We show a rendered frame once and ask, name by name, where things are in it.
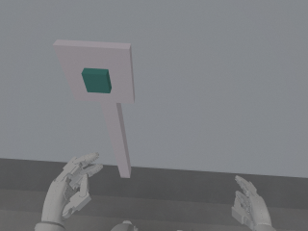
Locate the panel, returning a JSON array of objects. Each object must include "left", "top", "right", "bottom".
[{"left": 53, "top": 39, "right": 136, "bottom": 178}]

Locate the robot right hand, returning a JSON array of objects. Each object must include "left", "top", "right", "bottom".
[{"left": 231, "top": 175, "right": 272, "bottom": 230}]

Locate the robot left forearm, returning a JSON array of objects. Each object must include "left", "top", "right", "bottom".
[{"left": 34, "top": 221, "right": 65, "bottom": 231}]

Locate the button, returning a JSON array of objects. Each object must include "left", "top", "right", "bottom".
[{"left": 81, "top": 67, "right": 112, "bottom": 93}]

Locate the robot left hand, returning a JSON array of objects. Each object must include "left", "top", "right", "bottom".
[{"left": 41, "top": 152, "right": 103, "bottom": 226}]

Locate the left robot shin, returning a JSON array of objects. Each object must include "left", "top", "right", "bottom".
[{"left": 122, "top": 220, "right": 132, "bottom": 224}]

